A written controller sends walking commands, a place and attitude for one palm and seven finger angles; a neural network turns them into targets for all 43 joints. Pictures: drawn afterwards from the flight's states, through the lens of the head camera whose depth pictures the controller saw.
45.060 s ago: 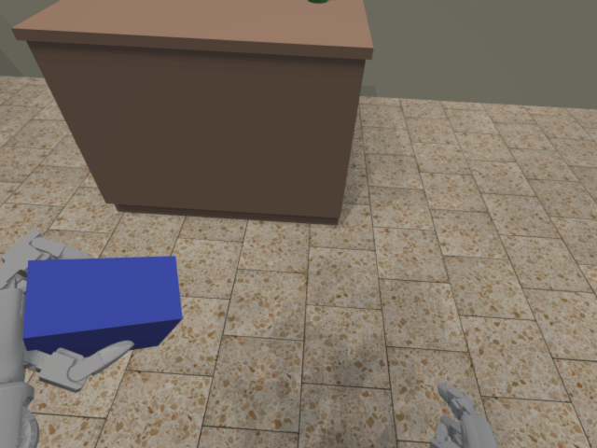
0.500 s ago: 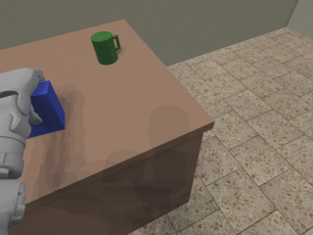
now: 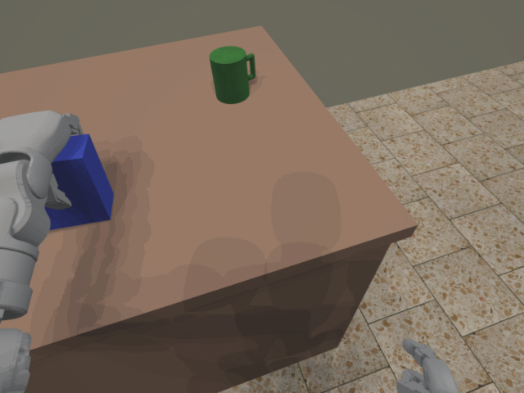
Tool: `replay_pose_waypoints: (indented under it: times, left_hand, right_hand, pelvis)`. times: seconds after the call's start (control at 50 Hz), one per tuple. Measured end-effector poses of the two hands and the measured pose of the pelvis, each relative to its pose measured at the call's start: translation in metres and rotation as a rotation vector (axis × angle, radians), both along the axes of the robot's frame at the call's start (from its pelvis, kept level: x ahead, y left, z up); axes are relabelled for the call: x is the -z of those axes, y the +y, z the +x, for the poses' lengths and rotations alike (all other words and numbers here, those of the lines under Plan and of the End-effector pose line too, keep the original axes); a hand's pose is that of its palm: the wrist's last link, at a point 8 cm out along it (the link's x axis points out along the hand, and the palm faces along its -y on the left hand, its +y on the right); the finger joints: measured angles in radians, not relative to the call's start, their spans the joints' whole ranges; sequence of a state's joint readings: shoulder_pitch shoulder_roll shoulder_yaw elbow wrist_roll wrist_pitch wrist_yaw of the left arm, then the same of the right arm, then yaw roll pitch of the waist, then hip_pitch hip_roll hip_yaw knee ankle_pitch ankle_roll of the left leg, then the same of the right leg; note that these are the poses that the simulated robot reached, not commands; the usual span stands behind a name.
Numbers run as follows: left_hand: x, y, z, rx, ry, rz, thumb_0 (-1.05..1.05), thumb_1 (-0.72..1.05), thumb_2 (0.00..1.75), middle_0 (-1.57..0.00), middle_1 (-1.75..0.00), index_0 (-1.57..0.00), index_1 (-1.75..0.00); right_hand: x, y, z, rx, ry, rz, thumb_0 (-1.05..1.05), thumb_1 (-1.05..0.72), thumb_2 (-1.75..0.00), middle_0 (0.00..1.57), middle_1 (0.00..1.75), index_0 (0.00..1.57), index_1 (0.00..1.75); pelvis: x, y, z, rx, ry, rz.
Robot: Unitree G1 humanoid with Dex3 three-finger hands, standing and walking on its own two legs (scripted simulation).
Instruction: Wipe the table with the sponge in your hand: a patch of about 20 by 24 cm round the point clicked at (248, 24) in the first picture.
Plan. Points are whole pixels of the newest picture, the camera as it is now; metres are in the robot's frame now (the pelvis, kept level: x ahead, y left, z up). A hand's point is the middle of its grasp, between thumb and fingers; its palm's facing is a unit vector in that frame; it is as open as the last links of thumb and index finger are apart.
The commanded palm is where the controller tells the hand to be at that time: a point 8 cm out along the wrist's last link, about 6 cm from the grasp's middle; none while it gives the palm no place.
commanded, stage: wipe back along the first lane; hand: left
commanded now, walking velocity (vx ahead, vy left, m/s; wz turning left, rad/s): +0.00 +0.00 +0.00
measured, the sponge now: (63, 194) +0.35 +0.36 +0.11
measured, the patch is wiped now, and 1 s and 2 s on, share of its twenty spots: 0.95 0.95 0.95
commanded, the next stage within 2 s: lift the sponge slowly off the table in 1.56 s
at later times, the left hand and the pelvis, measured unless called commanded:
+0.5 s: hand (54, 190) +0.32 +0.33 +0.15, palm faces +0.03 -0.03 -1.00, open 10.6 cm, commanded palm +0.28 +0.32 +0.20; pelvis -0.01 +0.01 +0.00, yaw -1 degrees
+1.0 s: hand (59, 212) +0.29 +0.31 +0.15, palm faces +0.05 -0.03 -1.00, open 10.6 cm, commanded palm +0.24 +0.30 +0.18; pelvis -0.01 -0.02 +0.00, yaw -2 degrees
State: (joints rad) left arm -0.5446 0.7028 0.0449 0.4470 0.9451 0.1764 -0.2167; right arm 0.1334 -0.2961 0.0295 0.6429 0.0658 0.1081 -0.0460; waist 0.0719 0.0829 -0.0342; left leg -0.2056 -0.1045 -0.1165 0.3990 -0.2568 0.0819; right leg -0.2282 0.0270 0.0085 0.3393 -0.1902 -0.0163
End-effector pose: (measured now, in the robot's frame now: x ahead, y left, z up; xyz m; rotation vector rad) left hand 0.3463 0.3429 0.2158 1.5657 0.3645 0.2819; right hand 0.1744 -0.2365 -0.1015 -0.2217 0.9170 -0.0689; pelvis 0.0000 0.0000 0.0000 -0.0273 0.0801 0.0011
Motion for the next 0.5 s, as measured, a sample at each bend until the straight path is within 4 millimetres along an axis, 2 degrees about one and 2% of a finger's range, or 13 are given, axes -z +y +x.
replay_pose_waypoints:
  times: [0.28,0.5]
  left_hand:
    - [0.008,-0.010,-0.029,0.015,-0.073,-0.035,0.01,-0.54,1.04,-0.64,-1.34,-0.69,-1.30]
    - [0.008,-0.018,-0.044,0.015,-0.085,-0.034,0.00,-0.54,1.04,-0.63,-1.35,-0.68,-1.31]
  right_hand:
    - [0.003,0.023,0.001,-0.048,0.002,0.042,0.01,-0.91,-0.90,0.20,0.30,0.20,0.30]
    - [-0.006,0.021,0.005,-0.044,-0.067,0.053,0.01,-0.91,-0.90,0.20,0.30,0.20,0.30]
  pelvis:
    - [0.000,0.009,-0.003,0.006,-0.019,-0.001]
    - [0.000,0.007,-0.008,0.019,-0.040,0.001]
